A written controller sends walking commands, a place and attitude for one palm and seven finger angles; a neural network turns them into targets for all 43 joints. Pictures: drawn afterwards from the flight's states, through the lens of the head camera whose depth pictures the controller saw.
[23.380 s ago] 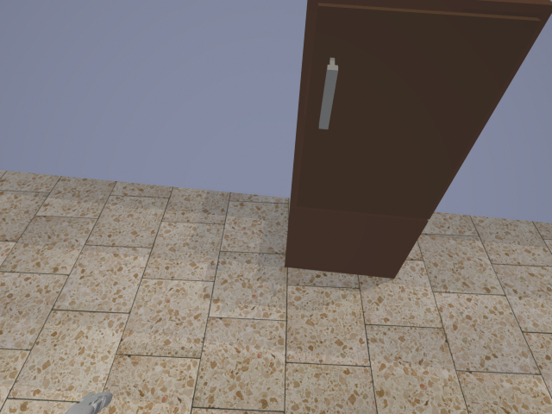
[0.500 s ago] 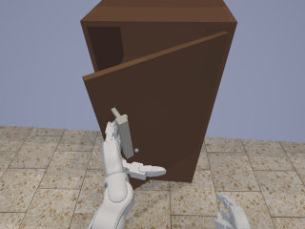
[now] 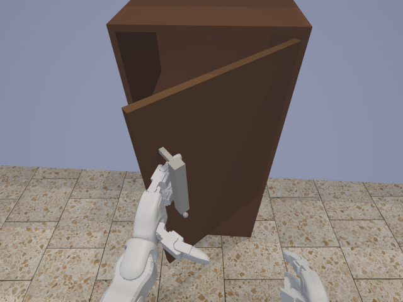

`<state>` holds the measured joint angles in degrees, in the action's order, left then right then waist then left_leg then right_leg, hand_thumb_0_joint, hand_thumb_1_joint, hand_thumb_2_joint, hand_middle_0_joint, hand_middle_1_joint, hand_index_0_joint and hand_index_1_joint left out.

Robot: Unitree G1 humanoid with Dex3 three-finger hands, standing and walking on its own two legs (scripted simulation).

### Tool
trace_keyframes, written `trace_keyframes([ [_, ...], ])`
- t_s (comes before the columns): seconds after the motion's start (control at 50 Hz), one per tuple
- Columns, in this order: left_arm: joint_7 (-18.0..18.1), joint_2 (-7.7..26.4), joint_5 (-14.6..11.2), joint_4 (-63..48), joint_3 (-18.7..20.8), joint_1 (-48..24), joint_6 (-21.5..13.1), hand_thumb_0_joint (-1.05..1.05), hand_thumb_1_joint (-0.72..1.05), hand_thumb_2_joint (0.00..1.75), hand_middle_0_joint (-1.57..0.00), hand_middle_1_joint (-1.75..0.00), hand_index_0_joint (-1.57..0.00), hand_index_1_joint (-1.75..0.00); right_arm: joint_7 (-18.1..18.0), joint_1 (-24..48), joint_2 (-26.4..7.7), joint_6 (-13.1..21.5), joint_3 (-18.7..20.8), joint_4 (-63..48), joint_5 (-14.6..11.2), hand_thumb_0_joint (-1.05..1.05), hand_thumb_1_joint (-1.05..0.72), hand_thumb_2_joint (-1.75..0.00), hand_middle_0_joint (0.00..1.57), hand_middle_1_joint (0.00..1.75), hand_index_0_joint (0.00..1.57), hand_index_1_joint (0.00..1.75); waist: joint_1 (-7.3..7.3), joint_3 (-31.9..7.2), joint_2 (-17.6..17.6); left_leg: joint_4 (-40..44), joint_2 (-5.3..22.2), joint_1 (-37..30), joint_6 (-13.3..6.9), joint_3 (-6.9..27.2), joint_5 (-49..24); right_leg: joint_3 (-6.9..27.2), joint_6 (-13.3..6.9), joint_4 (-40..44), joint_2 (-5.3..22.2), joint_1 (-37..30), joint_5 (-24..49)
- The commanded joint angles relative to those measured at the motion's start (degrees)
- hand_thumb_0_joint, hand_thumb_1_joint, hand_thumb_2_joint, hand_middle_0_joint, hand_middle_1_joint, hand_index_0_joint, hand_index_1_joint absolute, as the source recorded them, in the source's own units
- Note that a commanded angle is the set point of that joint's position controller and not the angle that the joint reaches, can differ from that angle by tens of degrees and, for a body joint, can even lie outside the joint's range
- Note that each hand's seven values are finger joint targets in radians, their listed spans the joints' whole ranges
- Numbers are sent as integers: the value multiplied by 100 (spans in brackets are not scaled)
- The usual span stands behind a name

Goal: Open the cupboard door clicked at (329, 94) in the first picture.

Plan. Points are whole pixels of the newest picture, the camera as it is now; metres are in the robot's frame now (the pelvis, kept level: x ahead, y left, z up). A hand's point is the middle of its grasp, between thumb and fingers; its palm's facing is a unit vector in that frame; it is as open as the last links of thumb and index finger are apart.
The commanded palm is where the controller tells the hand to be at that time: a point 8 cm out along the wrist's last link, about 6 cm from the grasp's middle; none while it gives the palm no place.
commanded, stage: slide the hand sideways off the handle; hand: left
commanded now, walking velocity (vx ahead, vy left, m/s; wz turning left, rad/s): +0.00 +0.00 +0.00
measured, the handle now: (173, 181) +0.32 +0.08 +0.10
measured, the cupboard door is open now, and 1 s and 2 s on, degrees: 42 40 40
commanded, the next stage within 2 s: draw the hand back to the body in 0.74 s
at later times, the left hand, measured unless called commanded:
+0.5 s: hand (152, 231) +0.22 +0.10 +0.09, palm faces -0.01 -1.00 -0.02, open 16.2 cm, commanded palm +0.19 +0.16 +0.10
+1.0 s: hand (127, 241) +0.20 +0.14 +0.10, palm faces -0.04 -1.00 -0.05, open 16.4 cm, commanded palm +0.17 +0.20 +0.11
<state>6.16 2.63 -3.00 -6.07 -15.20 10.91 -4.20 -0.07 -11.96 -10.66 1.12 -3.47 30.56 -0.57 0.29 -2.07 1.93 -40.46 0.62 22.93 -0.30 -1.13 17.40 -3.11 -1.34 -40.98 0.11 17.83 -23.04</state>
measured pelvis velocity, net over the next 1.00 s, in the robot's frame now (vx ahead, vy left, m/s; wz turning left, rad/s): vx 0.02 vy -0.01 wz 0.01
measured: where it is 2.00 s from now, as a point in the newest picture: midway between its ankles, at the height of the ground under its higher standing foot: outside the picture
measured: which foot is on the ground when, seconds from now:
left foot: down 0.00-1.00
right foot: down 0.00-1.00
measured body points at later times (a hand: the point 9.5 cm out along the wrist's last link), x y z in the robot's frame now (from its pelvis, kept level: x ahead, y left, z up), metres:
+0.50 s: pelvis +0.03 -0.01 +0.00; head +0.03 -0.03 +0.45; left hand +0.21 +0.16 +0.10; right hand +0.21 -0.23 -0.08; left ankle +0.04 +0.12 -0.72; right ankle -0.01 -0.10 -0.72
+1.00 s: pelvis +0.02 -0.01 -0.01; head +0.02 -0.03 +0.44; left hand +0.19 +0.19 +0.10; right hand +0.21 -0.23 -0.08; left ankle +0.04 +0.12 -0.72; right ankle -0.01 -0.10 -0.72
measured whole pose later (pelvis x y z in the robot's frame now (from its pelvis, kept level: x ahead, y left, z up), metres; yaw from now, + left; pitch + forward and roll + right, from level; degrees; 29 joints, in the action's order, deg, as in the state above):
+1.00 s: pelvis +0.02 -0.01 -0.01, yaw +1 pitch +4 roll -1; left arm -10.7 12.0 -13.6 -21.2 2.2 32.8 -10.2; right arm -3.3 -14.7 -13.0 8.1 -1.2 28.6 -2.2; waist 1.3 -4.9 3.2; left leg -47.2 1.5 29.2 0.6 0.6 21.8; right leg -4.6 -2.0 -45.8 -0.9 22.7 -27.0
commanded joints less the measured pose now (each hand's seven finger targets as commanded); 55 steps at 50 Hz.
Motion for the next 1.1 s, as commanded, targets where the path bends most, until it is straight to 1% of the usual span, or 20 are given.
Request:
trace_keyframes([
  [0.0, 71, 274, 30, -1455, 588, -750, -370, 0, -50, 30, -15, -30, -15, -30, -61, 881, -572, 283, 202, -1043, 35, 0, -90, -90, 20, 30, 20, 30, 179, -538, -245, 700, -23, -734, -85, 212, -91, 83, -39, 971, -64, 445, 424],
  [0.16, -161, 405, -320, -1820, 1053, 242, -324, 0, -50, 30, -15, -30, -15, -30, -119, 850, -572, 270, 230, -1146, 25, 0, -90, -90, 20, 30, 20, 30, 180, -617, -452, 609, -32, -771, -97, 71, -484, 106, 25, 1006, -100, 228, 1038],
  [0.2, -224, 464, -312, -1944, 1065, 397, -362, 0, -50, 30, -15, -30, -15, -30, -114, 792, -602, 271, 239, -1156, 25, 0, -90, -90, 20, 30, 20, 30, 162, -624, -361, 563, -42, -757, -100, 71, -613, 102, 19, 942, -102, 218, 1225],
  [0.26, -342, 533, -301, -2236, 1076, 567, -486, 0, -50, 30, -15, -30, -15, -30, -105, 687, -626, 333, 278, -1200, 30, 0, -90, -90, 20, 30, 20, 30, 93, -661, -293, 460, -41, -751, -110, 72, -787, 92, 42, 794, -108, 312, 1539],
  [0.34, -564, 605, -385, -2618, 1108, 1063, -689, 0, -50, 30, -15, -30, -15, -30, -105, 556, -654, 447, 334, -1271, 22, 0, -90, -90, 20, 30, 20, 30, 101, -881, -197, 299, -53, -747, -122, 71, -1026, 94, 55, 615, -109, 287, 1920],
  [0.36, -631, 668, -437, -2631, 1184, 1287, -732, 0, -50, 30, -15, -30, -15, -30, -112, 475, -661, 484, 343, -1279, 17, 0, -90, -90, 20, 30, 20, 30, 95, -911, -333, 251, -55, -691, -127, 80, -1044, 98, 77, 595, -105, 276, 2023],
  [0.44, -920, 707, -546, -2832, 1169, 1719, -914, 0, -50, 30, -15, -30, -15, -30, -123, 366, -698, 619, 372, -1310, -13, 0, -90, -90, 20, 30, 20, 30, 46, -859, -223, 85, -74, -577, -130, 101, -1183, 99, 111, 437, -99, 386, 2325],
  [0.48, -1035, 848, -608, -2855, 1304, 1760, -977, 0, -50, 30, -15, -30, -15, -30, -153, 306, -724, 683, 390, -1303, -21, 0, -90, -90, 20, 30, 20, 30, -1, -812, -385, -6, -90, -460, -138, 123, -1087, 149, 162, 435, -76, 459, 2389],
  [0.54, -1196, 1011, -708, -2710, 1577, 2040, -1016, 0, -50, 30, -15, -30, -15, -30, -207, 277, -742, 738, 406, -1287, -29, 0, -90, -90, 20, 30, 20, 30, 29, -730, -514, -100, -121, -230, -134, 147, -941, 220, 202, 419, -41, 482, 2368],
  [0.58, -1312, 1067, -771, -2698, 1657, 1895, -1064, 0, -50, 30, -15, -30, -15, -30, -244, 270, -759, 790, 411, -1268, -42, 0, -90, -90, 20, 30, 20, 30, -11, -710, -587, -175, -141, -152, -130, 156, -831, 278, 230, 438, -19, 556, 2261],
  [0.64, -1454, 1077, -918, -2784, 1774, 2137, -1123, 0, -50, 30, -15, -30, -15, -30, -270, 295, -745, 859, 415, -1293, -68, 0, -90, -90, 20, 30, 20, 30, 61, -853, -359, -238, -161, -120, -122, 147, -858, 316, 233, 390, 12, 488, 2328],
  [0.66, -1491, 1197, -971, -2722, 1933, 2172, -1140, 0, -50, 30, -15, -30, -15, -30, -287, 281, -744, 874, 427, -1270, -86, 0, -90, -90, 20, 30, 20, 30, 69, -823, -448, -265, -153, -76, -114, 167, -839, 333, 241, 403, 13, 509, 2311],
  [0.72, -1596, 1182, -1062, -2767, 1893, 1912, -1176, 0, -50, 30, -15, -30, -15, -30, -322, 300, -765, 946, 404, -1250, -88, 0, -90, -90, 20, 30, 20, 30, 3, -779, -453, -331, -166, 19, -119, 200, -749, 393, 261, 436, 35, 567, 2163],
  [0.74, -1615, 1228, -1085, -2717, 1960, 1924, -1185, 0, -50, 30, -15, -30, -15, -30, -329, 292, -776, 974, 413, -1219, -99, 0, -90, -90, 20, 30, 20, 30, 18, -787, -311, -332, -158, 18, -105, 214, -737, 394, 241, 417, 28, 597, 2084],
  [0.78, -1657, 1205, -1130, -2685, 1934, 1945, -1188, 0, -50, 30, -15, -30, -15, -30, -342, 282, -778, 1023, 413, -1224, -107, 0, -90, -90, 20, 30, 20, 30, 18, -775, -351, -340, -152, 42, -109, 234, -656, 388, 243, 439, 26, 677, 1914],
  [0.8, -1660, 1262, -1118, -2633, 1974, 1934, -1175, 0, -50, 30, -15, -30, -15, -30, -350, 301, -791, 1039, 417, -1194, -113, 0, -90, -90, 20, 30, 20, 30, 35, -743, -343, -360, -147, 56, -110, 240, -683, 405, 223, 454, 26, 660, 1862],
  [0.82, -1686, 1134, -1116, -2666, 1827, 1883, -1166, 0, -50, 30, -15, -30, -15, -30, -344, 296, -789, 1068, 407, -1224, -110, 0, -90, -90, 20, 30, 20, 30, 8, -771, -301, -336, -156, 21, -115, 238, -679, 373, 231, 426, 29, 692, 1879],
  [0.9, -1629, 1600, -1132, -2808, 2337, 1998, -1052, 0, -50, 30, -15, -30, -15, -30, -383, 379, -777, 1082, 431, -1197, -143, 0, -90, -90, 20, 30, 20, 30, 178, -880, -215, -223, -135, -46, -121, 253, -714, 307, 151, 431, -22, 558, 1662],
  [0.96, -1625, 1400, -1185, -2966, 2213, 2080, -936, 0, -50, 30, -15, -30, -15, -30, -374, 403, -740, 1110, 391, -1250, -176, 0, -90, -90, 20, 30, 20, 30, 190, -788, -41, -94, -127, -157, -117, 235, -712, 150, 121, 434, -81, 606, 1565],
  [1.08, -1665, 1449, -1289, -3002, 2284, 1877, -654, 0, -50, 30, -15, -30, -15, -30, -427, 457, -804, 1199, 351, -1188, -200, 0, -90, -90, 20, 30, 20, 30, 140, -508, -206, 95, -96, -208, -122, 295, -446, 53, 123, 626, -132, 695, 1092],
])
